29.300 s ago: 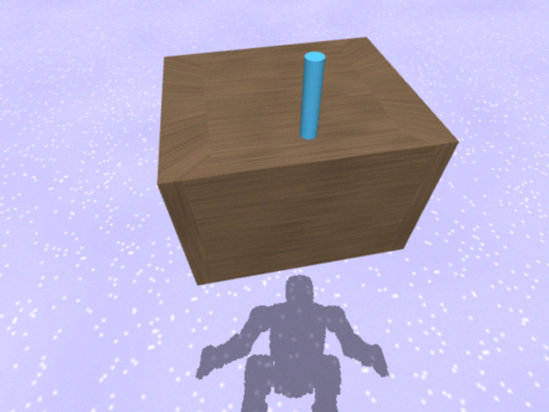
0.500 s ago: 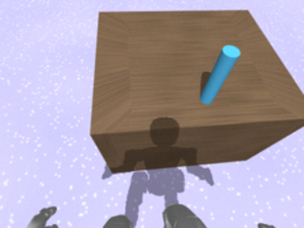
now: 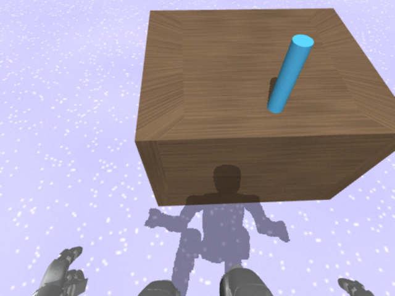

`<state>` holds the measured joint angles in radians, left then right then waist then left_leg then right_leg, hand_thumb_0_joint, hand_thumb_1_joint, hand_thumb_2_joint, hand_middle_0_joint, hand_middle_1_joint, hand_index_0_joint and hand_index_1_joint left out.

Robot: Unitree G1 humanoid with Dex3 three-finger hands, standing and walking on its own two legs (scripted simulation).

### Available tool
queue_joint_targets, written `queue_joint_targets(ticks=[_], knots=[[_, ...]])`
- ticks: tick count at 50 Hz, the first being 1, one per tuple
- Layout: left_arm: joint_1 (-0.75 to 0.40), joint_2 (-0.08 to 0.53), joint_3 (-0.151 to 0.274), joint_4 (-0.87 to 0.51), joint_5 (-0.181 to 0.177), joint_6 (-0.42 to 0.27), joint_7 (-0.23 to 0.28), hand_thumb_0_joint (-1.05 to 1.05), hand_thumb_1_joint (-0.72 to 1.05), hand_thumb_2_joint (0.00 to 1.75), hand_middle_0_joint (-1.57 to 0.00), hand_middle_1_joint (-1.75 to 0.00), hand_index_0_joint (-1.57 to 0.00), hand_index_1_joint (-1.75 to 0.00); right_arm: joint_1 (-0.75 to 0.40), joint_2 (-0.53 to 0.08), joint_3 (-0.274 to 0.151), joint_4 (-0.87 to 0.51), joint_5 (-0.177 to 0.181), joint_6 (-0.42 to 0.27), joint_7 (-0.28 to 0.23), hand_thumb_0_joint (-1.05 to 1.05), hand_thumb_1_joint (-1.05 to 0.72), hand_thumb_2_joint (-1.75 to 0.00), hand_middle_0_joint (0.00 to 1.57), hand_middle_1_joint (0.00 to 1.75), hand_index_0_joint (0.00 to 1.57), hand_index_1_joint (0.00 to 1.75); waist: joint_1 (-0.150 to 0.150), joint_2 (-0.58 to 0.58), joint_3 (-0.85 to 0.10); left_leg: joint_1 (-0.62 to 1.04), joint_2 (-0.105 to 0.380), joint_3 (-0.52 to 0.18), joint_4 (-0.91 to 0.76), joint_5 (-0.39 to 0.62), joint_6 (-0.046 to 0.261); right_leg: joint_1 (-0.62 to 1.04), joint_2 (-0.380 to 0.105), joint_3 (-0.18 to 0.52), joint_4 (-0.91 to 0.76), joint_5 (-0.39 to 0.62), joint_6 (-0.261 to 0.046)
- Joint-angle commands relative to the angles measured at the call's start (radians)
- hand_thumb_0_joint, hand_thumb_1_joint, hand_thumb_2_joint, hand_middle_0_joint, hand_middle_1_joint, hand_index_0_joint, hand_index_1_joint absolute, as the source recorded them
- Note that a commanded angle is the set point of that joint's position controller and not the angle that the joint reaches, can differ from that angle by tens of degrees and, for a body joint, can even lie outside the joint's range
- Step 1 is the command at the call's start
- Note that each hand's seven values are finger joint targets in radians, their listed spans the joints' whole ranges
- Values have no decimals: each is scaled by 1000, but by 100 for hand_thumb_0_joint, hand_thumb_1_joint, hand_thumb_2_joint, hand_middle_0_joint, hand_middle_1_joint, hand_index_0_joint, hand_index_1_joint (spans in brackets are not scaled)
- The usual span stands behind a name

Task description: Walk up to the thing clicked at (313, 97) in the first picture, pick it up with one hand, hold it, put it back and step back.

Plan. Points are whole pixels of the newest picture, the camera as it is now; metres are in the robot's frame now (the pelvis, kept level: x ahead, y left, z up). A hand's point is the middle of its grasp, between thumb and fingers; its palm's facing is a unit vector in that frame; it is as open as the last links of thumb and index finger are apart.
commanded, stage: step back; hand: right
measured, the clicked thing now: (286, 78) +0.68 -0.24 -0.02
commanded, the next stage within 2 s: none
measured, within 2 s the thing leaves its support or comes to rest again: neither
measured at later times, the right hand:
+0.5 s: hand out of the picture -0.04 -0.33 -0.14, palm faces +0.03 +0.92 -0.39, open 7.4 cm
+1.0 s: hand out of the picture -0.19 -0.32 -0.13, palm faces -0.04 +0.91 -0.41, open 7.4 cm
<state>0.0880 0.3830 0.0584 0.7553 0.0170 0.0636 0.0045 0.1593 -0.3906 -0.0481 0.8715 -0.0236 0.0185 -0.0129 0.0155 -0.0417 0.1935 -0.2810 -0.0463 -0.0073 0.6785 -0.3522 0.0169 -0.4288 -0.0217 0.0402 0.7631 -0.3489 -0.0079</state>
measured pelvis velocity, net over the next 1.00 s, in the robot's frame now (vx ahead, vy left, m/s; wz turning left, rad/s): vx -0.31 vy -0.05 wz -0.03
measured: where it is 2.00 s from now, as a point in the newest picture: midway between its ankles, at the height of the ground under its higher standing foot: outside the picture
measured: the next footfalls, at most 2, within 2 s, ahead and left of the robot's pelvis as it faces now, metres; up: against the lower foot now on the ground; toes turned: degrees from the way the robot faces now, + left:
right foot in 0.34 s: -0.11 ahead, -0.17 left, +0.00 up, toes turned -2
left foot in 0.72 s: -0.20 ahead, +0.07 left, +0.00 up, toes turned +1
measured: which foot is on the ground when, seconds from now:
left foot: down 0.00-0.36, up 0.38-0.70, down 0.72-1.00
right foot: up 0.00-0.32, down 0.34-0.74, up 0.76-1.00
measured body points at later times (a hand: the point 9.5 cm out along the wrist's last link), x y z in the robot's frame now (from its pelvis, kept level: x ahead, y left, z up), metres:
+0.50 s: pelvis -0.14 -0.05 +0.01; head -0.10 -0.08 +0.46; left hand -0.06 +0.26 -0.10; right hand -0.04 -0.38 -0.12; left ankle -0.11 +0.10 -0.65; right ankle -0.15 -0.16 -0.72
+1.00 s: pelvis -0.31 -0.05 +0.01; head -0.26 -0.05 +0.45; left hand -0.22 +0.27 -0.11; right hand -0.19 -0.37 -0.10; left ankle -0.24 +0.07 -0.72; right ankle -0.36 -0.19 -0.67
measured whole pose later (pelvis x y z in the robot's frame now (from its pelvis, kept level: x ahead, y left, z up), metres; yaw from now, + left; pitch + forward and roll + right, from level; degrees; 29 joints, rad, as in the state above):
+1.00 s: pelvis -0.31 -0.05 +0.01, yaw -1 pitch -2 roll -1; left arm 0.17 0.39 0.07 0.86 0.01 0.06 0.01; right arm 0.11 -0.38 -0.05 0.83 -0.04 0.04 -0.01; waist 0.02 0.00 0.16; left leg -0.37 0.04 0.02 0.62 -0.22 0.02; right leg -0.34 0.05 0.08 0.98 -0.53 0.02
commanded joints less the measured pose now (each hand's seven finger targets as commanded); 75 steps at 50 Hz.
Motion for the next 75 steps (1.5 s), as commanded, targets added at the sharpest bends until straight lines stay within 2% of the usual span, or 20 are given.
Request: queue_joint_targets(ticks=[1, 16, 18, 19, 20, 23, 31, 35, 39, 42, 52, 54, 55, 56, 59, 66, 70, 72, 73, 75], knots=[[-32, 208, 81, -66, 7, -12, 28, 0, 90, 90, -20, -30, -20, -30, 15, -325, -90, -82, -12, -32, -11, 0, -90, -90, 20, 30, 20, 30, -40, 122, -193, -28, 437, -466, -334, 438, 277, -42, 137, 189, 482, -275, -11], [266, 166, 76, 78, 11, -36, -1, 0, 90, 90, -20, -30, -20, -30, -52, -279, -77, -141, 2, 13, -9, 0, -90, -90, 20, 30, 20, 30, 36, 244, -300, 38, 267, -154, -108, 364, 143, 284, 53, -65, -326, 68, -4], [227, 321, 117, 45, 33, -44, -2, 0, 90, 90, -20, -30, -20, -30, -66, -174, -51, -172, 20, 14, -9, 0, -90, -90, 20, 30, 20, 30, 41, -118, -201, -310, -10, -89, 146, -71, 3, 289, -218, 387, -413, 68, -120], [147, 409, 129, 7, 35, -41, 1, 0, 90, 90, -20, -30, -20, -30, -102, -192, -64, -165, 15, 17, -33, 0, -90, -90, 20, 30, 20, 30, 75, -258, -155, -261, -37, -113, 392, -291, -21, 45, -400, 562, -483, 91, -282], [91, 367, 114, -18, 28, -49, 5, 0, 90, 90, -20, -30, -20, -30, -90, -230, -72, -150, 16, 20, -33, 0, -90, -90, 20, 30, 20, 30, 36, -183, -107, -227, -15, -202, 524, -258, -25, -42, -404, 535, -492, 107, -291], [-24, 236, 84, -30, 25, -51, 19, 0, 90, 90, -20, -30, -20, -30, 33, -195, -51, -86, 31, 6, -30, 0, -90, -90, 20, 30, 20, 30, -47, -117, -136, -237, -70, -158, 514, -119, -21, 112, -185, 157, -298, 445, -158], [113, 244, 81, -35, 17, -39, 40, 0, 90, 90, -20, -30, -20, -30, 15, -178, -45, -99, 4, -2, -23, 0, -90, -90, 20, 30, 20, 30, 59, -159, -231, -199, -3, -52, 178, -184, -33, 377, -274, 215, -226, 646, -217], [19, 252, 65, -60, 1, -23, 30, 0, 90, 90, -20, -30, -20, -30, 151, -188, -63, -41, 3, -1, -12, 0, -90, -90, 20, 30, 20, 30, -21, -134, -280, 61, 14, 21, -186, 57, 10, 230, -227, 165, -157, 442, -141], [-38, 216, 72, -53, 6, -14, 43, 0, 90, 90, -20, -30, -20, -30, 31, -349, -99, -86, -18, -4, -2, 0, -90, -90, 20, 30, 20, 30, -45, 206, -207, -90, 461, -512, -341, 424, 306, 9, 89, 111, 455, -328, -6], [79, 200, 69, 14, -14, -10, 36, 0, 90, 90, -20, -30, -20, -30, -79, -252, -62, -106, -20, -4, -15, 0, -90, -90, 20, 30, 20, 30, 34, 143, -159, -62, 324, -253, -272, 499, 222, -32, 120, 139, 574, -193, -6], [212, 168, 50, 102, 9, -55, 21, 0, 90, 90, -20, -30, -20, -30, -66, -265, -70, -109, -1, 44, 3, 0, -90, -90, 20, 30, 20, 30, 27, 240, -311, 102, 268, -158, -124, 386, 158, 254, 59, -87, -337, 53, 3], [219, 288, 87, 99, 36, -68, 23, 0, 90, 90, -20, -30, -20, -30, -62, -163, -38, -127, 9, 43, 7, 0, -90, -90, 20, 30, 20, 30, 35, -66, -226, -277, 63, -105, 90, -48, 33, 349, -152, 299, -420, -10, -74], [144, 409, 112, 69, 38, -62, 23, 0, 90, 90, -20, -30, -20, -30, -118, -163, -48, -141, 7, 47, -11, 0, -90, -90, 20, 30, 20, 30, 83, -245, -179, -268, -36, -129, 340, -270, -17, 81, -415, 547, -508, 13, -264], [93, 396, 108, 42, 29, -71, 29, 0, 90, 90, -20, -30, -20, -30, -118, -211, -70, -132, 9, 52, -15, 0, -90, -90, 20, 30, 20, 30, 53, -160, -115, -231, 8, -245, 497, -260, -29, -42, -448, 578, -510, 46, -300], [-28, 257, 72, 31, 28, -75, 36, 0, 90, 90, -20, -30, -20, -30, 1, -203, -58, -60, 19, 40, -9, 0, -90, -90, 20, 30, 20, 30, -39, -38, -144, -214, -61, -182, 559, -100, -37, 66, -220, 169, -343, 236, -172], [132, 294, 97, 75, 36, -85, 21, 0, 90, 90, -20, -30, -20, -30, -61, -200, -55, -57, -17, 5, 15, 0, -90, -90, 20, 30, 20, 30, 85, -165, -152, -235, 40, -71, 118, -203, -43, 296, -255, 265, -407, -309, -182], [74, 262, 63, 74, 25, -67, 3, 0, 90, 90, -20, -30, -20, -30, 110, -184, -70, 58, -7, -22, 20, 0, -90, -90, 20, 30, 20, 30, -12, -91, -172, 166, -8, 64, -276, -22, 5, 67, -154, 97, -307, -257, -107], [26, 149, 25, 51, 5, -69, -1, 0, 90, 90, -20, -30, -20, -30, 124, -292, -88, 55, -29, -36, 12, 0, -90, -90, 20, 30, 20, 30, -56, 279, -165, 184, 323, -532, -472, -481, 136, -212, 16, -62, 30, -256, -3], [-43, 244, 59, 67, 13, -70, 3, 0, 90, 90, -20, -30, -20, -30, 70, -338, -94, 37, -17, -38, 14, 0, -90, -90, 20, 30, 20, 30, -68, 183, -73, -61, 418, -619, -525, -598, 242, -104, -20, 19, 151, -236, 1], [33, 204, 45, 101, -2, -78, -13, 0, 90, 90, -20, -30, -20, -30, -40, -244, -59, 18, -24, -59, 6, 0, -90, -90, 20, 30, 20, 30, 4, 92, -69, -7, 294, -383, -425, -280, 168, -61, -31, 50, 126, -97, -9]])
